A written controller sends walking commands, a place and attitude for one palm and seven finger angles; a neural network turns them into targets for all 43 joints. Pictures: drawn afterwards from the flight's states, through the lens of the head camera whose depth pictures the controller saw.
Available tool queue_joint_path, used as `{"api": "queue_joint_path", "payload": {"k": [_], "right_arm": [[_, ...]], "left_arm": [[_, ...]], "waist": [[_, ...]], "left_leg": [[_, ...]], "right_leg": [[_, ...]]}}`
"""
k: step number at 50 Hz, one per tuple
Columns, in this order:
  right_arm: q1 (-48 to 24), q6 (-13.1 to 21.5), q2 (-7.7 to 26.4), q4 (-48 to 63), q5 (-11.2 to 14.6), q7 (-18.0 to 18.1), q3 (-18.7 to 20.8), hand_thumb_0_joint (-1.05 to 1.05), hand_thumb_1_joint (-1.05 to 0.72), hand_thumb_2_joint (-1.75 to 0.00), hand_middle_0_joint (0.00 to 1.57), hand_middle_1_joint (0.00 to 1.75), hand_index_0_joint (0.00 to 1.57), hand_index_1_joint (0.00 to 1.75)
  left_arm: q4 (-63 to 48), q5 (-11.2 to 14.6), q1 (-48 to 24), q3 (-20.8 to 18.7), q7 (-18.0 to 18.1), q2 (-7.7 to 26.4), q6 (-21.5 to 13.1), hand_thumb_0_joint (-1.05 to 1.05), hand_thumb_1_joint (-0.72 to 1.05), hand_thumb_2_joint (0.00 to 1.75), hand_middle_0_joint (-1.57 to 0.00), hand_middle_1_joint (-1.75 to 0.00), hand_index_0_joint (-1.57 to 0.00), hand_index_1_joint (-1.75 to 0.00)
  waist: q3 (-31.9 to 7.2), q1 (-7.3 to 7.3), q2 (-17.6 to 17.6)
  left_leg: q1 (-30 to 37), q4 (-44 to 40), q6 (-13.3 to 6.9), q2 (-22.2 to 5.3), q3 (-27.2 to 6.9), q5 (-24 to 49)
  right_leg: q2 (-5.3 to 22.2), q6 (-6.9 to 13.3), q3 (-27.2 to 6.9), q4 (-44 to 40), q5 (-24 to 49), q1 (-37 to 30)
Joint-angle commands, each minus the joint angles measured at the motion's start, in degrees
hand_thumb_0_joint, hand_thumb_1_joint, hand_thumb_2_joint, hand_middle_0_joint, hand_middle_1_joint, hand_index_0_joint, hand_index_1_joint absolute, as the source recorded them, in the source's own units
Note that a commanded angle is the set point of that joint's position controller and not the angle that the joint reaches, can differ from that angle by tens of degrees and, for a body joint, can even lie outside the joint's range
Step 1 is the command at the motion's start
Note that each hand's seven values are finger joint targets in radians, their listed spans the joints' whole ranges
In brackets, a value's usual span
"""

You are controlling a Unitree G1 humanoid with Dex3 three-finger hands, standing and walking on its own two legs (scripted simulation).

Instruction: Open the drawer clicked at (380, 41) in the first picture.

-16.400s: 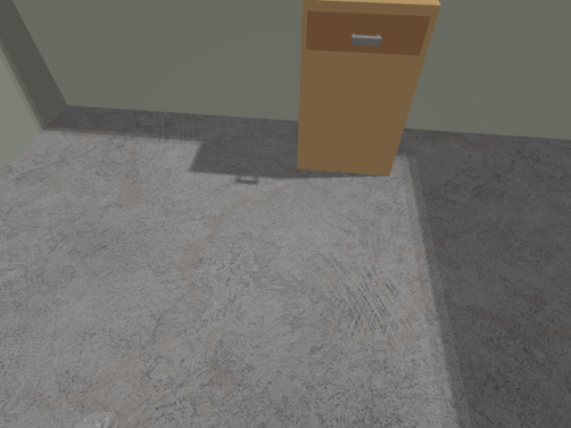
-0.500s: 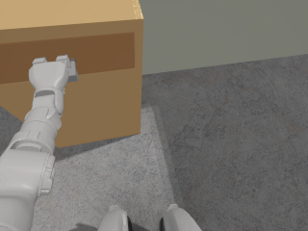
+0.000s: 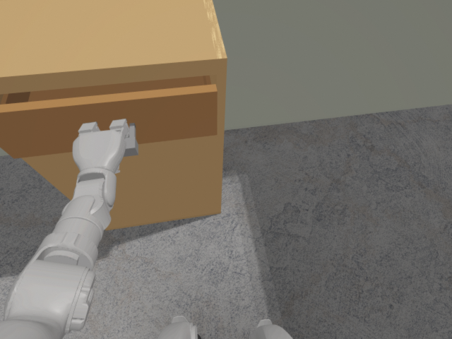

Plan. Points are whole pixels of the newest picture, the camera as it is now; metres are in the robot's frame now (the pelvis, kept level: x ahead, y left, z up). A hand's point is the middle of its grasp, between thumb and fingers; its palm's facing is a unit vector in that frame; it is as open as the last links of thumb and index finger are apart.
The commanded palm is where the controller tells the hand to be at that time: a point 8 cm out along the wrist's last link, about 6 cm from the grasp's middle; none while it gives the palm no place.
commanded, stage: pull the drawer open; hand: left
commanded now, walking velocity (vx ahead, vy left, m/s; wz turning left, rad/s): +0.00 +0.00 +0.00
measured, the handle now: (108, 139) +0.50 +0.22 +0.00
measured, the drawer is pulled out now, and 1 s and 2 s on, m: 0.04 0.15 0.28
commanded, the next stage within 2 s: none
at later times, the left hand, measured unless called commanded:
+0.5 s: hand (110, 193) +0.39 +0.20 -0.02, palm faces -0.04 -0.04 -1.00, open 5.8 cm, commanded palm +0.36 +0.19 +0.03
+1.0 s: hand (109, 218) +0.34 +0.20 -0.02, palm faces -0.03 -0.04 -1.00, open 5.8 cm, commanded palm +0.31 +0.19 +0.03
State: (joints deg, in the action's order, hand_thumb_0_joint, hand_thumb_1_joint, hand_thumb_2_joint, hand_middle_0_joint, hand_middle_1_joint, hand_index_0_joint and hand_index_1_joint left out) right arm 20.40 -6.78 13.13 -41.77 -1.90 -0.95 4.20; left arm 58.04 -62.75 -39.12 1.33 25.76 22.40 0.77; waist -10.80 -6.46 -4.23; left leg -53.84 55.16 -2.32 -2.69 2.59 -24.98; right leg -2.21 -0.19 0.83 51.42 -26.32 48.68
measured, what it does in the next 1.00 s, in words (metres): stands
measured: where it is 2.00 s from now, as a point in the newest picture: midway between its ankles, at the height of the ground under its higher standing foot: outside the picture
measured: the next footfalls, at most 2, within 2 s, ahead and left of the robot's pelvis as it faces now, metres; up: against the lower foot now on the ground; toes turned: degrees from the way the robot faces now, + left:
none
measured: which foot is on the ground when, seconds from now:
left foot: down 0.00-1.00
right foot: down 0.00-1.00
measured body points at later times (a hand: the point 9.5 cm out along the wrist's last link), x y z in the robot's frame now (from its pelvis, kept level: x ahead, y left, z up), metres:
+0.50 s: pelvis -0.01 -0.01 +0.00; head +0.07 -0.02 +0.45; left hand +0.39 +0.20 +0.03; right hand +0.07 -0.27 -0.13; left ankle +0.00 +0.09 -0.68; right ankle -0.03 -0.13 -0.68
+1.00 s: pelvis -0.01 -0.02 +0.01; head +0.05 -0.03 +0.45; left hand +0.34 +0.20 +0.03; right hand +0.09 -0.27 -0.12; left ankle +0.00 +0.09 -0.68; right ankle -0.03 -0.13 -0.68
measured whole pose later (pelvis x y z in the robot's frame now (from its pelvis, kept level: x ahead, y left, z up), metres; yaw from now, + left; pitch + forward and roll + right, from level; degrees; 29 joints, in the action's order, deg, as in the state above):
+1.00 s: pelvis -0.01 -0.02 +0.01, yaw +1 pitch +16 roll -1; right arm 13.8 -6.0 12.8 -39.4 -0.5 0.8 4.3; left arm 42.7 -63.0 -18.6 6.7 29.3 16.8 2.1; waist -10.0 -1.7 -3.5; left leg -45.2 51.8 -1.2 -1.8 2.5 -23.0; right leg -1.5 1.0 1.0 50.9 -26.0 41.2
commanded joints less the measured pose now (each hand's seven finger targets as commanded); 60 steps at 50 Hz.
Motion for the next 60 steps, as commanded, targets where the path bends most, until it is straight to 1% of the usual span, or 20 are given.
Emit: {"api": "queue_joint_path", "payload": {"k": [1,4,10,11,13,15,16,21,32,33,35,39,40,42,45,47,48,53,57,60], "right_arm": [[6.3,0.5,9.7,2.8,-0.3,0.8,3.3,0.0,-0.9,-0.9,0.2,0.3,0.2,0.3],[5.0,0.4,9.3,3.1,-0.1,1.0,3.1,0.0,-0.9,-0.9,0.2,0.3,0.2,0.3],[3.0,0.4,8.7,3.9,0.1,1.4,3.0,0.0,-0.9,-0.9,0.2,0.3,0.2,0.3],[2.7,0.4,8.5,4.4,0.2,1.3,3.0,0.0,-0.9,-0.9,0.2,0.3,0.2,0.3],[1.9,0.5,8.5,4.6,0.3,1.5,2.9,0.0,-0.9,-0.9,0.2,0.3,0.2,0.3],[1.3,0.7,8.2,4.9,0.3,1.6,3.0,0.0,-0.9,-0.9,0.2,0.3,0.2,0.3],[1.2,0.7,8.2,5.0,0.3,1.6,3.0,0.0,-0.9,-0.9,0.2,0.3,0.2,0.3],[-0.4,0.7,7.7,5.7,0.5,1.5,2.9,0.0,-0.9,-0.9,0.2,0.3,0.2,0.3],[-3.0,1.4,7.5,6.0,0.9,2.3,2.5,0.0,-0.9,-0.9,0.2,0.3,0.2,0.3],[-3.3,1.6,7.4,6.0,1.0,2.3,2.4,0.0,-0.9,-0.9,0.2,0.3,0.2,0.3],[-3.8,1.8,7.4,6.5,0.9,2.4,2.5,0.0,-0.9,-0.9,0.2,0.3,0.2,0.3],[-4.5,2.0,7.1,6.8,0.9,2.3,2.5,0.0,-0.9,-0.9,0.2,0.3,0.2,0.3],[-4.8,2.1,7.2,7.1,0.9,2.2,2.5,0.0,-0.9,-0.9,0.2,0.3,0.2,0.3],[-5.0,2.2,7.1,7.5,1.0,2.1,2.5,0.0,-0.9,-0.9,0.2,0.3,0.2,0.3],[-5.8,2.4,7.3,7.9,1.1,2.3,2.4,0.0,-0.9,-0.9,0.2,0.3,0.2,0.3],[-6.1,2.6,7.1,8.3,1.1,2.3,2.3,0.0,-0.9,-0.9,0.2,0.3,0.2,0.3],[-6.5,2.5,7.1,8.3,1.2,2.4,2.2,0.0,-0.9,-0.9,0.2,0.3,0.2,0.3],[-7.7,2.8,7.0,9.5,1.2,1.9,2.0,0.0,-0.9,-0.9,0.2,0.3,0.2,0.3],[-8.6,3.0,7.0,10.3,1.1,2.1,2.0,0.0,-0.9,-0.9,0.2,0.3,0.2,0.3],[-9.9,3.2,7.0,11.1,1.1,1.7,1.7,0.0,-0.9,-0.9,0.2,0.3,0.2,0.3]], "left_arm": [[-11.2,0.0,-18.5,-2.4,3.8,10.2,-0.5,0.0,0.9,0.9,-0.4,-1.35,-0.4,-1.35],[-10.4,0.1,-17.5,-1.0,4.2,8.1,0.1,0.0,0.9,0.9,-0.4,-1.35,-0.4,-1.35],[-12.7,0.2,-15.8,-1.7,4.5,8.5,-0.5,0.0,0.9,0.9,-0.4,-1.35,-0.4,-1.35],[-12.1,0.3,-13.7,-0.6,4.6,6.6,-0.4,0.0,0.9,0.9,-0.4,-1.35,-0.4,-1.35],[-12.0,0.1,-13.5,-1.3,4.8,7.7,-0.6,0.0,0.9,0.9,-0.4,-1.35,-0.4,-1.35],[-14.3,0.1,-14.3,-0.5,5.1,6.6,-1.0,0.0,0.9,0.9,-0.4,-1.35,-0.4,-1.35],[-14.6,-0.2,-12.3,-1.5,5.3,7.5,-1.1,0.0,0.9,0.9,-0.4,-1.35,-0.4,-1.35],[-16.3,-0.1,-8.4,0.4,5.9,4.5,-0.8,0.0,0.9,0.9,-0.4,-1.35,-0.4,-1.35],[-18.7,0.6,-3.6,-0.8,6.4,5.9,-0.4,0.0,0.9,0.9,-0.4,-1.35,-0.4,-1.35],[-19.7,0.5,-4.8,0.7,6.4,4.6,-0.6,0.0,0.9,0.9,-0.4,-1.35,-0.4,-1.35],[-20.6,0.7,-1.5,-1.0,6.5,5.7,-0.6,0.0,0.9,0.9,-0.4,-1.35,-0.4,-1.35],[-22.1,0.5,0.0,1.3,6.7,3.0,-0.3,0.0,0.9,0.9,-0.4,-1.35,-0.4,-1.35],[-22.7,0.5,1.3,0.2,6.7,3.9,-0.1,0.0,0.9,0.9,-0.4,-1.35,-0.4,-1.35],[-23.4,0.8,2.1,2.5,6.7,1.1,0.4,0.0,0.9,0.9,-0.4,-1.35,-0.4,-1.35],[-24.4,1.0,4.8,0.3,6.5,3.6,1.0,0.0,0.9,0.9,-0.4,-1.35,-0.4,-1.35],[-26.1,1.1,5.6,2.1,6.4,1.7,1.2,0.0,0.9,0.9,-0.4,-1.35,-0.4,-1.35],[-26.7,0.9,6.4,1.2,6.5,2.7,1.3,0.0,0.9,0.9,-0.4,-1.35,-0.4,-1.35],[-31.1,1.5,12.0,3.0,6.2,0.2,2.4,0.0,0.9,0.9,-0.4,-1.35,-0.4,-1.35],[-34.2,1.3,17.2,1.5,6.2,1.4,3.0,0.0,0.9,0.9,-0.4,-1.35,-0.4,-1.35],[-37.4,1.5,20.4,2.6,6.1,0.0,3.6,0.0,0.9,0.9,-0.4,-1.35,-0.4,-1.35]], "waist": [[-24.9,0.28,-0.9],[-22.1,0.17,0.3],[-24.0,1.35,0.0],[-23.1,1.5,0.1],[-21.3,1.56,1.8],[-22.9,1.59,0.7],[-23.8,2.32,0.7],[-22.4,2.56,1.2],[-18.1,3.41,3.6],[-18.3,3.09,3.1],[-19.7,4.14,2.9],[-18.5,3.83,2.8],[-18.8,4.32,2.7],[-18.0,3.91,2.9],[-17.8,4.85,4.0],[-17.8,4.64,3.2],[-17.9,4.94,3.9],[-17.2,5.26,3.6],[-17.1,6.16,4.3],[-15.9,6.24,3.1]], "left_leg": [[27.8,-3.8,0.5,1.4,-3.3,32.8],[26.3,-4.4,0.3,1.9,-2.8,29.7],[27.4,-4.6,0.3,2.1,-2.7,29.6],[27.1,-4.8,0.2,2.4,-2.4,29.1],[25.1,-5.1,0.1,2.5,-2.2,26.4],[26.1,-4.9,0.0,2.5,-2.1,26.9],[26.7,-5.0,0.1,2.5,-2.0,27.5],[26.6,-5.3,0.1,2.7,-1.9,27.1],[23.6,-7.1,-0.2,3.4,-1.2,20.6],[23.9,-7.2,-0.2,3.4,-1.2,20.0],[24.6,-7.2,-0.1,3.5,-1.2,21.1],[25.5,-7.4,-0.1,3.3,-1.3,20.9],[25.6,-7.4,0.0,3.3,-1.4,21.7],[25.8,-7.6,0.0,3.2,-1.4,20.8],[25.2,-7.9,0.0,3.4,-1.4,20.2],[25.9,-7.9,0.0,3.4,-1.2,20.4],[25.8,-7.9,0.0,3.4,-1.2,20.5],[27.2,-8.2,0.2,3.3,-1.2,22.3],[27.5,-8.2,0.2,3.3,-1.2,23.2],[28.1,-8.5,0.4,3.1,-1.4,24.1]], "right_leg": [[-2.1,2.0,2.2,-4.3,25.8,-6.4],[-2.0,2.2,2.1,-5.1,24.7,-6.8],[-1.8,2.4,1.6,-4.7,25.3,-8.5],[-1.8,2.3,1.6,-5.1,25.2,-8.5],[-1.7,2.3,1.4,-5.3,24.1,-8.9],[-1.6,2.4,1.3,-5.2,24.6,-9.3],[-1.6,2.4,1.2,-5.0,25.1,-9.9],[-1.7,2.4,1.3,-5.3,25.1,-10.2],[-1.2,2.4,0.5,-7.0,22.0,-12.5],[-1.2,2.3,0.5,-7.1,21.4,-12.3],[-1.2,2.6,0.5,-7.1,22.0,-13.5],[-1.3,2.6,0.8,-7.0,21.4,-12.2],[-1.3,2.7,0.7,-6.9,21.6,-12.7],[-1.3,2.7,1.1,-7.0,20.9,-12.0],[-1.3,2.7,0.7,-7.3,20.5,-13.4],[-1.2,2.6,0.7,-7.2,21.2,-13.2],[-1.2,2.5,0.7,-7.2,21.2,-13.5],[-1.3,2.6,1.1,-7.1,22.6,-13.9],[-1.3,2.7,0.9,-6.9,23.8,-15.2],[-1.3,2.9,1.3,-7.0,23.8,-15.0]]}}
